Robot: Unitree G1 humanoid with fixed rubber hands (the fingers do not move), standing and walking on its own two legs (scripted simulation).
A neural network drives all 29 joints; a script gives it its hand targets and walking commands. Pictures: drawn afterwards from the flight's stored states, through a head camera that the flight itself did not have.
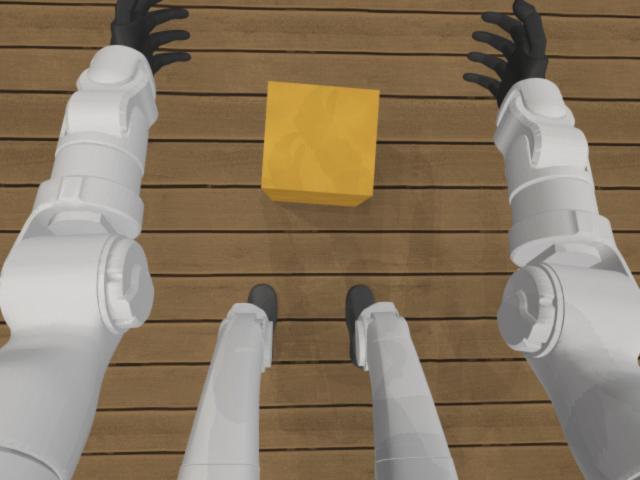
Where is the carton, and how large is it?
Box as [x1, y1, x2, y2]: [261, 81, 379, 206]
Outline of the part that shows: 268,81 261,187 272,200 355,206 371,196 373,183 379,90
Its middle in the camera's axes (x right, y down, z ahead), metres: +0.00 -0.19 +0.85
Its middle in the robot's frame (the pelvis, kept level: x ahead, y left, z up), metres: +0.54 -0.02 -0.53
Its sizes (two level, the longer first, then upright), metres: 0.210 0.200 0.250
